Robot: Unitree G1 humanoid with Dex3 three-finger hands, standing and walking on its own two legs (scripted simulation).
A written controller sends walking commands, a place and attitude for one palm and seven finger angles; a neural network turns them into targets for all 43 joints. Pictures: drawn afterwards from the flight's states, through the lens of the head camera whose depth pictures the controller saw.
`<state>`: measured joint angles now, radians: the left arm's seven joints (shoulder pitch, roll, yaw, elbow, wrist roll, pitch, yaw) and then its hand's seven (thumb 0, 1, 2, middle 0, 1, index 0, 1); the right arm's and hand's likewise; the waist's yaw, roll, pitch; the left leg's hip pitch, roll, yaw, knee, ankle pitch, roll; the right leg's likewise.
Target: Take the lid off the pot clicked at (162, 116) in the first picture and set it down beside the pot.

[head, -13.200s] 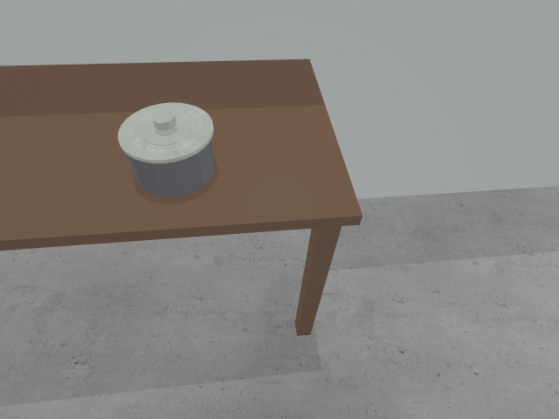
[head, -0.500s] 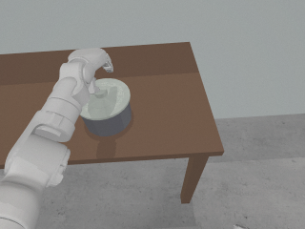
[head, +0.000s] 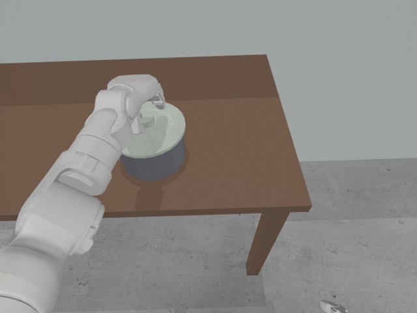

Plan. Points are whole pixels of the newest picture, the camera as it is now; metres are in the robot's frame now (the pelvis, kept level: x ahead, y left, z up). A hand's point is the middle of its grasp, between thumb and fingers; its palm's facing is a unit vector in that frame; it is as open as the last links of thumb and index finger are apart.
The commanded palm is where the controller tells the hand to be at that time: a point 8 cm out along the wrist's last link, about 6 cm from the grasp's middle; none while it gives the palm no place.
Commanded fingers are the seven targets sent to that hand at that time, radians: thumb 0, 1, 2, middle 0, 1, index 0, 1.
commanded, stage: lower the open fingers around the knob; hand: left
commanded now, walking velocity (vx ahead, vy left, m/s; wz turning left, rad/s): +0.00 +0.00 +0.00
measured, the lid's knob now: (144, 119) +0.50 +0.14 +0.08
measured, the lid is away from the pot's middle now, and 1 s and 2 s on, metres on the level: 0.00 0.00 0.00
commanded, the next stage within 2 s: close the fingers and squeeze the knob in 0.50 s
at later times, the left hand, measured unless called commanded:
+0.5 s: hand (137, 120) +0.48 +0.14 +0.11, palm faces -0.35 -0.05 -0.94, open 10.2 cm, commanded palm +0.47 +0.14 +0.17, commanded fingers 0.00 -0.33 1.46 -0.83 -0.08 -0.83 -0.08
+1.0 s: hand (137, 121) +0.47 +0.14 +0.11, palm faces -0.36 -0.04 -0.93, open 9.5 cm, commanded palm +0.47 +0.14 +0.17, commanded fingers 0.00 0.06 1.02 -0.58 -0.91 -0.58 -0.91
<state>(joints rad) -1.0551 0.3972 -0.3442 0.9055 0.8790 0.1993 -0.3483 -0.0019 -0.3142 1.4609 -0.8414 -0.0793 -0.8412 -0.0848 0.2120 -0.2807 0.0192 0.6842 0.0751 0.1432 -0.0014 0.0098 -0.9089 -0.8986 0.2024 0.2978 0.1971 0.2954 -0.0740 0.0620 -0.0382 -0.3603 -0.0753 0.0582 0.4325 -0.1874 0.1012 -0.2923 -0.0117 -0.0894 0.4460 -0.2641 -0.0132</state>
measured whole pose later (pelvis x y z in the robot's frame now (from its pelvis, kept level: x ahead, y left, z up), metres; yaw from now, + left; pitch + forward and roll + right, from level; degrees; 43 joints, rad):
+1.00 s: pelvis +0.00 +0.00 +0.00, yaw -1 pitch +8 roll -1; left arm -1.04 0.40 -0.31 1.00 0.88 0.18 -0.28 0.00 -0.04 1.06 -0.57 -0.76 -0.58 -0.76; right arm 0.25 -0.27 0.02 0.70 0.08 0.15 -0.01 0.01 -0.91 -0.90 0.20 0.30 0.20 0.30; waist -0.08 0.06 -0.06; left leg -0.39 -0.07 0.07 0.46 -0.20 0.10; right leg -0.32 0.00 -0.07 0.46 -0.27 -0.01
